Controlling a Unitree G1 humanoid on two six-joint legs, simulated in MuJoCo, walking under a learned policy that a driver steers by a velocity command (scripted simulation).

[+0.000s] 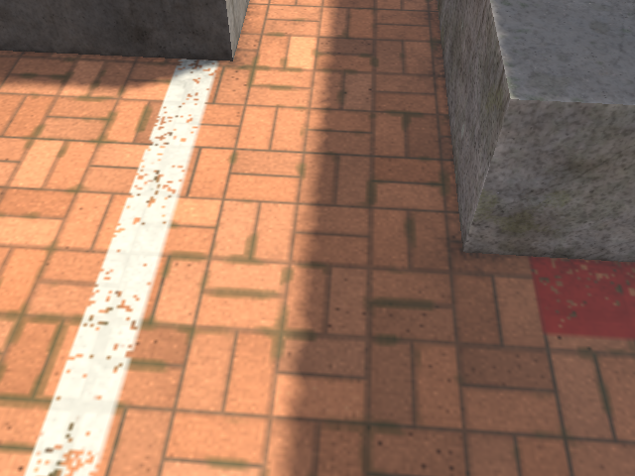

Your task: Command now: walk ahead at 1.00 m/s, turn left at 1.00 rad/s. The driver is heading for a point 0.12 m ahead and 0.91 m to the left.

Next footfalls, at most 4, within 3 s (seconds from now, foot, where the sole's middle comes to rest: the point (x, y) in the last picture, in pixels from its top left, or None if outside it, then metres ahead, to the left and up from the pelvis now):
0.32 left None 0.45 0.09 -0.76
0.74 right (271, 286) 0.93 0.13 -0.76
1.14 left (153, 240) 1.08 0.44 -0.76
1.56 right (188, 184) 1.29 0.37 -0.76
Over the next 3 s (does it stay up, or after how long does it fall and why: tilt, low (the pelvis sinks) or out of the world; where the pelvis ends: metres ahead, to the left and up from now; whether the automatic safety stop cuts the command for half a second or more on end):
stays up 0.93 1.45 0.00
